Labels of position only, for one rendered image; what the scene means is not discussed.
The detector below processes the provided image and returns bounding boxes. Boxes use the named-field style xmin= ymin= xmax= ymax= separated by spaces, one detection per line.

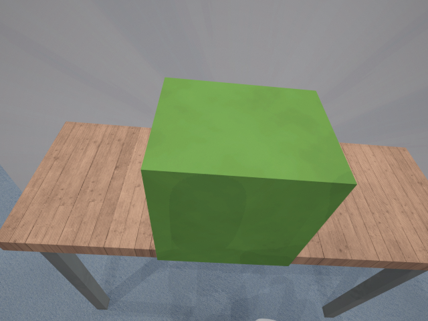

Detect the table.
xmin=0 ymin=122 xmax=428 ymax=318

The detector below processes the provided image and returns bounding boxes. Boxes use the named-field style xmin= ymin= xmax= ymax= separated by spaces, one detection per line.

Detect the carton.
xmin=141 ymin=77 xmax=357 ymax=266

